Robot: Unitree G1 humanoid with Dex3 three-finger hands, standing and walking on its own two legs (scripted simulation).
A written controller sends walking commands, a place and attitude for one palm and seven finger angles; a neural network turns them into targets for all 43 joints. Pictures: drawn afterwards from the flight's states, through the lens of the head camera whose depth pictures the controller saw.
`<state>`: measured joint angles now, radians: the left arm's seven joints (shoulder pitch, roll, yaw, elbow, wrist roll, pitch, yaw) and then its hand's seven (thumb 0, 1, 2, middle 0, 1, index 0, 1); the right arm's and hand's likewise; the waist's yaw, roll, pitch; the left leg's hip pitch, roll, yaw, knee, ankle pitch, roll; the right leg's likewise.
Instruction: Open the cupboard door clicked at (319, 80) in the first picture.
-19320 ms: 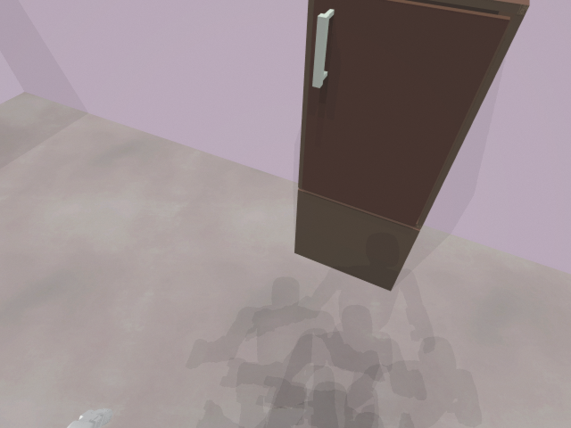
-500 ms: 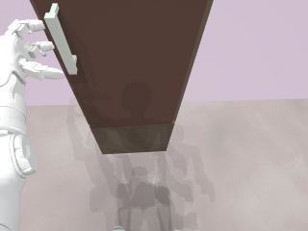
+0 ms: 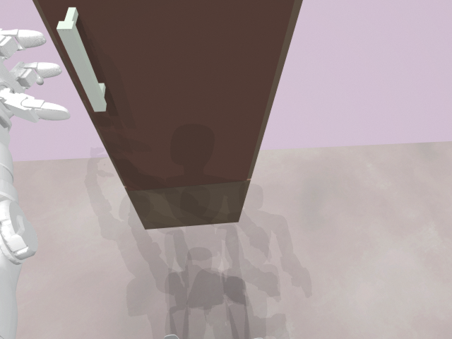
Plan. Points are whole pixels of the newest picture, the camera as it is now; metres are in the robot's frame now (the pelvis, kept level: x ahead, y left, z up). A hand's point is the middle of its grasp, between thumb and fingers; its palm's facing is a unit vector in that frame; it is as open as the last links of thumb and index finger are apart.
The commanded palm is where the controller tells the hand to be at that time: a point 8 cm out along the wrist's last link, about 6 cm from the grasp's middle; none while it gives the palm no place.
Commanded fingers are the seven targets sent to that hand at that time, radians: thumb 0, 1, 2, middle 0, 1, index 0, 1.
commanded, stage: move the hooked fingers beside the handle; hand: left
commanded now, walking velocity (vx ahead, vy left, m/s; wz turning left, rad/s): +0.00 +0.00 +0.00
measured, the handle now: (87, 64) +0.54 +0.20 +0.16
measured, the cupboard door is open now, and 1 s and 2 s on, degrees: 2 2 1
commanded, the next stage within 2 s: slide the fingers in behind the handle in 0.72 s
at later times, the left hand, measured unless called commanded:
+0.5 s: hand (36, 84) +0.49 +0.26 +0.17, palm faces +0.04 -1.00 +0.02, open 14.0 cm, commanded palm +0.47 +0.31 +0.16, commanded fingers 0.00 -0.50 0.30 -0.30 -1.20 -0.30 -1.20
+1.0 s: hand (44, 82) +0.50 +0.25 +0.16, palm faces +0.02 -1.00 +0.02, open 14.0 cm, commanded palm +0.48 +0.29 +0.16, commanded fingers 0.00 -0.50 0.30 -0.30 -1.20 -0.30 -1.20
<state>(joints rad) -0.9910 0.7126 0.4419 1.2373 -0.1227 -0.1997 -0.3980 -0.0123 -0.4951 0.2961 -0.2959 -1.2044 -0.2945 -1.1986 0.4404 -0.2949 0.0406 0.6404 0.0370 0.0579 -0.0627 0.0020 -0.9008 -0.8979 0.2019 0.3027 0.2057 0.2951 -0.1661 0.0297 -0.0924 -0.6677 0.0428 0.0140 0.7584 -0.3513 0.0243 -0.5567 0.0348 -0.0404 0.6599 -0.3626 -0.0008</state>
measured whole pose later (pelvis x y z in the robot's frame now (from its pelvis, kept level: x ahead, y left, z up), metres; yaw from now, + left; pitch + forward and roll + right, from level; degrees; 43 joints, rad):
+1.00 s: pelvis +0.00 +0.00 +0.00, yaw +0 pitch +15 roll -3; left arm -1.03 0.71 0.42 1.25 -0.12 -0.18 -0.39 -0.01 -0.50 0.30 -0.30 -1.20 -0.30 -1.20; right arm 0.44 -0.30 0.04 0.64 0.03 0.04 -0.06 0.00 -0.90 -0.90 0.20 0.30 0.21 0.30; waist -0.17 0.03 -0.09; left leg -0.70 0.04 0.01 0.78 -0.35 0.03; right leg -0.58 0.03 -0.05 0.67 -0.36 0.00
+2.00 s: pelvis -0.01 -0.01 +0.00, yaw +0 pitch +13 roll -2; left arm -1.00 0.51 0.37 1.18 -0.10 -0.20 -0.20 -0.01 -0.49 0.30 -0.28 -1.21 -0.30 -1.20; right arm 0.42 -0.28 0.03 0.65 0.02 -0.01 -0.02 0.00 -0.90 -0.90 0.20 0.30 0.20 0.29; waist -0.16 0.04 -0.09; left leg -0.65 0.04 0.01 0.77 -0.35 0.02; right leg -0.56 0.03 -0.04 0.70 -0.37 -0.01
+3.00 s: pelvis -0.01 +0.00 +0.00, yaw +0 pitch +13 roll -2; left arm -1.00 0.50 0.36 1.18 -0.11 -0.19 -0.21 0.00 0.37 0.67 -0.36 -1.30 -0.36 -1.29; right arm 0.42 -0.27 0.03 0.66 0.02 0.01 -0.03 0.00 -0.90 -0.90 0.20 0.30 0.21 0.30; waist -0.15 0.04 -0.09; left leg -0.64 0.03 0.02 0.76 -0.35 0.02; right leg -0.54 0.03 -0.03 0.68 -0.37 0.00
